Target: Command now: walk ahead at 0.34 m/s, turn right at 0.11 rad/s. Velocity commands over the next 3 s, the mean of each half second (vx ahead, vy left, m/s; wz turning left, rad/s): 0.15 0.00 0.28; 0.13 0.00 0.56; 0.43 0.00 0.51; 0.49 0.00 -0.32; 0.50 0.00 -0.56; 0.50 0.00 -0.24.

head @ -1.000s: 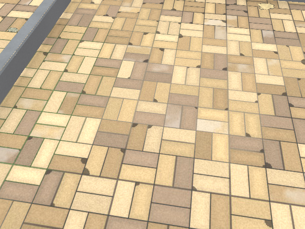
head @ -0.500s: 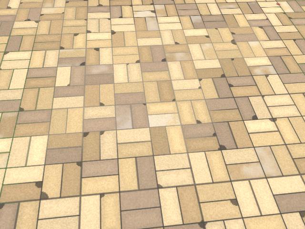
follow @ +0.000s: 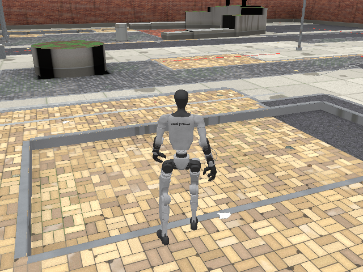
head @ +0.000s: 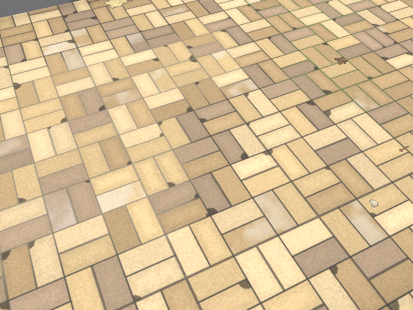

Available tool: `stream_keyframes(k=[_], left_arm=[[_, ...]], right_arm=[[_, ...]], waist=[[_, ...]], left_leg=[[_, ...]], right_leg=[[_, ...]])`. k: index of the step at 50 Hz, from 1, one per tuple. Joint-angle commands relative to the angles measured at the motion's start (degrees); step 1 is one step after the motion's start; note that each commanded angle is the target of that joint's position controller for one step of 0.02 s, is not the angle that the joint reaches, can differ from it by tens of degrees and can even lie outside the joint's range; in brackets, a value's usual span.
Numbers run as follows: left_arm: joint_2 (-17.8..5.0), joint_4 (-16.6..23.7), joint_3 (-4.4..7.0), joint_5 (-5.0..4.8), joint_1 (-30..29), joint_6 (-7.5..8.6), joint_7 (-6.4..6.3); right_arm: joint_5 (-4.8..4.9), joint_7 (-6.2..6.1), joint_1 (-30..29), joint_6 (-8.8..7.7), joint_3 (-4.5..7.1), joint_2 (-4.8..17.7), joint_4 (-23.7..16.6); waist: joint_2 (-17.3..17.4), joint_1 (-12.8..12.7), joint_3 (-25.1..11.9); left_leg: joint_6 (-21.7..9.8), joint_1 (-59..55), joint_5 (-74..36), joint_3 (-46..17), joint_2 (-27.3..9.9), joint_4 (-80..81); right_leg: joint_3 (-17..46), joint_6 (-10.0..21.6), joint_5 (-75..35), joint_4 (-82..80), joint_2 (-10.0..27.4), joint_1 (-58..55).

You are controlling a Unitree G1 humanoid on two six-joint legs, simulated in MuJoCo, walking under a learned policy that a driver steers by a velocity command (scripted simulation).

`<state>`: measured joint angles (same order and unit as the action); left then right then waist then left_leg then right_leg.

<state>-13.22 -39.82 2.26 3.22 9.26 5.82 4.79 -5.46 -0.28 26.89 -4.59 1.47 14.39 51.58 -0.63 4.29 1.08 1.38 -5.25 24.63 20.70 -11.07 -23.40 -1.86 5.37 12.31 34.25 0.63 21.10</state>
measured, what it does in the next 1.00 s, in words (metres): goes down, turning left: left foot 0.16 m lower, then right foot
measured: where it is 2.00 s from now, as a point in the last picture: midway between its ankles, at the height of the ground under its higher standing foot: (132, 294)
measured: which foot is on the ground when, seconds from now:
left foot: down 0.00-0.00, up 0.02-0.58, down 0.60-0.98, up 1.00-1.00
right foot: down 0.00-0.60, up 0.62-0.96, down 0.98-1.00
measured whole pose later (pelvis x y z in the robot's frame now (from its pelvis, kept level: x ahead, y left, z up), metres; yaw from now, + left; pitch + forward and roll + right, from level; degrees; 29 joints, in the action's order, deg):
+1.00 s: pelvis +0.31 -0.06 -0.17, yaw +30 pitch +3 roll +1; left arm -13.2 -35.4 2.6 -0.3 11.1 1.1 -1.3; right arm 1.0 -2.7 11.8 2.7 4.8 16.8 39.5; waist 0.1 0.8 -4.9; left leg -1.5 31.4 22.9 -8.7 5.4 -44.3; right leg 2.4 -2.1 20.9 40.0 0.3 24.4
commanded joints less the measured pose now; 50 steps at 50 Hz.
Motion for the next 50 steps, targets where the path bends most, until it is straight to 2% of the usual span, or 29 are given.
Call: stream_keyframes(k=[1, 2, 3, 4, 5, 7, 9, 11, 15, 23, 24, 25, 27, 29, 30, 31, 32, 33, 34, 35, 37, 39, 41, 43, 45, 47, 48, 49, 50], left_arm=[[-18.71, -1.79, 5.89, 1.18, 26.09, 2.11, -3.83], [-14.78, -2.89, 5.62, 2.10, 28.67, 2.53, -3.64], [-13.79, -4.62, 5.77, 0.94, 25.33, 3.18, -3.13], [-11.08, -4.95, 5.19, -1.27, 21.48, 2.58, -2.80], [-8.43, -4.94, 3.89, -2.31, 18.74, 2.53, -2.70], [-3.89, -2.88, 1.87, -1.20, 11.30, 1.27, -3.35], [-4.44, -1.48, 1.79, 1.19, 7.21, 0.82, -5.12], [-3.10, -1.18, 0.41, 2.12, 4.39, 1.82, -6.46], [-3.85, -4.14, -0.51, 1.21, 12.80, 1.69, -6.72], [-2.52, -10.60, -2.57, 0.17, 27.98, 0.50, -7.33], [-9.14, -8.74, 1.52, -6.47, 20.94, -2.05, -10.08], [-8.62, -7.78, 1.16, -6.20, 20.77, -3.44, -11.10], [-5.58, -7.66, 1.14, -5.72, 21.20, -4.76, -10.95], [-5.35, -8.27, 1.59, -4.84, 18.04, -3.68, -8.54], [-3.91, -6.29, 0.97, -4.86, 15.02, -1.91, -7.18], [-0.95, -2.53, -1.08, -5.80, 19.91, -0.75, -6.15], [-5.81, 1.86, -1.17, -6.10, 14.18, -0.09, -5.35], [-6.70, 4.79, -1.43, -5.61, 11.98, -0.46, -5.74], [-5.82, 4.04, -1.70, -4.68, 11.18, -1.46, -6.82], [-4.71, 3.25, -1.45, -4.05, 11.13, -3.43, -8.37], [-6.19, 2.50, 0.12, -3.51, 11.26, -6.36, -10.36], [-6.75, 4.21, 1.10, -2.93, 10.57, -6.47, -10.57], [-3.83, 5.44, 0.64, -1.57, 5.94, -5.19, -9.39], [-0.94, 7.03, 0.06, -3.09, 2.82, -4.82, -7.87], [-4.18, 7.54, 1.22, -4.80, 3.79, -5.00, -6.92], [-6.04, 6.63, 2.68, -4.46, 7.88, -4.97, -6.37], [-5.88, 4.91, 3.17, -4.16, 11.98, -4.96, -6.23], [-8.00, 3.09, 3.97, -3.57, 18.26, -4.78, -6.23], [-14.60, 2.82, 5.26, -2.13, 20.15, -4.49, -5.52]], right_arm=[[-0.38, 3.05, 2.11, -2.41, -1.79, -2.45, -6.46], [2.87, 4.45, -7.84, -3.93, -0.61, 1.65, -8.33], [4.35, 4.12, -14.30, -4.62, 0.38, 4.18, -9.78], [3.53, 2.80, -13.48, -4.13, 1.74, 8.38, -8.94], [2.13, 1.92, -10.56, -3.43, 1.50, 7.58, -8.25], [1.45, 2.88, -9.12, -1.32, -0.18, 0.97, -7.36], [1.40, 5.43, -5.21, -0.38, -0.48, -0.53, -5.98], [0.64, 6.04, -9.31, -0.64, -0.27, 0.84, -7.41], [0.74, 4.95, -15.44, -0.35, 0.12, 1.81, -7.87], [0.77, 4.87, -28.75, 0.91, -0.06, 2.63, -10.50], [10.80, 6.81, -35.17, 1.90, 0.94, 2.45, -14.27], [10.91, 7.85, -34.30, 2.85, 0.60, 1.93, -14.21], [8.66, 7.91, -30.07, 4.36, 0.75, -0.20, -12.82], [7.69, 5.48, -12.21, 5.19, 3.77, 3.81, -7.19], [6.93, 3.69, -1.44, 5.33, 5.32, 9.60, -3.82], [3.84, 2.52, -0.18, 4.72, 5.03, 15.72, -4.23], [4.35, 1.22, -0.96, 4.74, 4.84, 14.57, -6.15], [4.71, -0.19, -6.16, 5.68, 4.33, 13.54, -8.51], [5.58, -0.68, -11.60, 6.49, 3.83, 12.51, -10.24], [5.50, -0.90, -17.56, 7.03, 3.15, 11.52, -11.60], [3.97, -0.39, -21.37, 6.53, 2.92, 12.70, -12.83], [4.96, -0.81, -23.03, 5.10, 2.69, 11.63, -13.79], [6.41, -2.66, -23.92, 5.51, 3.11, 10.04, -14.52], [6.41, -3.61, -22.83, 6.65, 3.88, 10.90, -14.98], [6.12, -3.21, -21.20, 6.77, 4.62, 11.15, -15.63], [6.80, -2.57, -19.71, 6.94, 4.33, 9.53, -16.04], [6.49, -2.53, -18.82, 6.99, 3.89, 7.35, -16.06], [6.18, -2.28, -17.32, 6.93, 2.89, 1.58, -15.84], [6.84, -1.66, -20.04, 5.43, 1.99, -2.21, -19.88]], waist=[[-14.65, -8.67, -23.53], [-5.38, -14.68, -12.89], [-5.87, -13.34, -2.94], [-5.05, -10.34, -2.71], [-4.98, -6.59, -2.74], [-2.60, -2.26, 0.20], [-2.23, -1.17, -1.51], [-0.44, -2.03, -0.42], [-0.56, -6.58, -1.32], [0.45, -11.75, 5.38], [0.19, -12.60, 7.13], [1.76, -12.12, 4.43], [1.37, -10.63, 2.16], [0.60, -1.38, -6.54], [9.63, 5.18, -8.64], [15.01, 2.45, -23.97], [11.16, 5.91, -33.74], [4.92, 3.44, -35.23], [-4.82, 0.62, -29.65], [-7.03, -3.44, -22.87], [-2.03, -7.74, -9.69], [0.77, -9.47, -3.48], [4.99, -8.01, -6.20], [10.78, -6.67, -10.36], [13.71, -6.34, -10.96], [13.32, -8.28, -8.66], [11.35, -9.97, -7.30], [1.38, -10.95, -7.37], [-13.34, -9.14, -2.68]], left_leg=[[-2.25, 39.28, 13.14, -9.35, 9.62, -39.45], [-2.67, 50.44, 13.48, -22.45, 12.34, -46.01], [-3.15, 54.03, 10.36, -23.98, 8.79, -50.50], [-2.53, 49.60, 8.73, -22.37, 4.81, -54.00], [-3.20, 44.30, 6.71, -23.47, 2.81, -52.51], [-3.99, 38.30, -3.05, -24.32, 3.34, -48.52], [-4.41, 34.95, -15.95, -24.23, 5.41, -45.98], [-4.26, 41.02, -27.01, -28.12, 4.30, -37.54], [-1.78, 42.40, -52.94, -25.13, 4.81, -17.12], [-2.11, 51.56, -46.66, -20.80, 2.94, -5.41], [-2.58, 49.12, -44.95, -22.66, 8.38, -5.95], [-2.20, 47.57, -45.26, -19.88, 9.74, -4.28], [-2.43, 36.05, -44.25, -16.80, 10.90, -1.43], [-7.04, 6.63, -52.14, -16.55, 12.51, 0.88], [-13.10, -9.19, -81.24, -21.03, 6.46, 4.08], [-27.24, -34.44, -111.06, -41.07, -12.22, -16.46], [-32.72, -36.43, -107.10, -46.49, -15.27, -13.66], [-30.87, -32.00, -81.41, -47.36, -15.21, -9.80], [-27.54, -17.91, -61.03, -46.92, -13.81, -5.06], [-26.46, -1.35, -52.10, -47.37, -13.71, -1.20], [-23.13, 26.84, -33.02, -43.46, -6.77, 4.92], [-19.20, 38.38, -15.48, -36.83, 2.87, 7.39], [-15.86, 38.21, -9.52, -33.38, 8.40, 5.48], [-16.39, 34.78, -3.82, -37.93, 6.06, 6.11], [-15.26, 33.37, 7.15, -42.90, 3.68, 6.33], [-12.30, 37.24, 19.04, -45.88, 4.42, 3.80], [-9.41, 41.14, 21.77, -43.74, 7.26, -1.17], [-4.45, 51.61, 18.24, -35.75, 13.38, -22.47], [-3.02, 69.90, 11.88, -30.49, 19.55, -37.82]], right_leg=[[28.64, 17.92, -40.05, -4.99, 13.58, -53.78], [34.05, 18.39, -43.83, -11.01, 18.20, -47.82], [25.28, 16.47, -43.43, -11.26, 18.66, -36.99], [19.08, 15.14, -41.16, -10.98, 18.49, -28.42], [14.73, 13.77, -41.46, -11.37, 18.20, -20.17], [8.29, 9.78, -38.50, -15.24, 15.50, -6.57], [3.58, 8.33, -33.79, -16.96, 12.14, -2.21], [3.09, 7.04, -24.54, -17.41, 11.80, -4.13], [-2.71, 5.67, -18.30, -6.83, 8.19, -7.65], [5.75, 2.09, -7.72, 4.82, 14.35, -14.62], [2.53, 1.78, -16.29, 12.24, 12.95, -10.02], [-0.14, 1.15, -18.23, 16.06, 12.42, -11.37], [-3.29, 0.41, -16.59, 24.27, 11.67, -6.00], [-4.83, -1.34, -17.81, 44.11, 9.01, 5.86], [-11.29, -6.84, 12.49, 67.71, 1.49, 19.41], [-1.56, -11.14, 46.78, 93.63, -1.03, 38.67], [5.56, -12.76, 43.07, 96.25, 0.49, 44.11], [8.78, -11.64, 37.39, 95.21, 3.29, 46.38], [8.12, -11.17, 29.43, 85.68, 4.72, 42.82], [6.85, -12.20, 25.36, 81.69, 4.34, 36.99], [4.53, -12.35, 14.52, 73.34, 1.50, 26.55], [6.24, -12.02, 2.28, 53.64, 2.20, 20.25], [3.81, -12.88, -4.73, 28.62, 1.14, 11.15], [3.53, -13.87, -0.69, 19.78, -0.33, 5.85], [3.33, -12.63, 6.12, 14.00, -1.24, 2.15], [2.32, -9.58, 7.02, 4.22, -1.80, -5.93], [0.83, -8.35, 9.68, -0.21, -1.26, -11.68], [12.89, -5.80, 23.44, -6.20, 8.77, -20.63], [40.42, 1.16, 42.01, -17.78, 21.98, -22.77]])
Next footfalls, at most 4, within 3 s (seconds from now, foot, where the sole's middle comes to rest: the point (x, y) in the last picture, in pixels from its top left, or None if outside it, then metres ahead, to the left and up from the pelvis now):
0.60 left None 0.36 0.11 -0.92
0.98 right None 0.43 -0.13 -0.92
1.52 left None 0.45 0.25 -0.92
2.02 right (123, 239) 0.84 0.29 -0.92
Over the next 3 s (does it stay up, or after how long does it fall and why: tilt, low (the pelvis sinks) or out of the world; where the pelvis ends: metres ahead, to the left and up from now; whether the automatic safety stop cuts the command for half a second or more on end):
stays up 1.14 0.44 -0.16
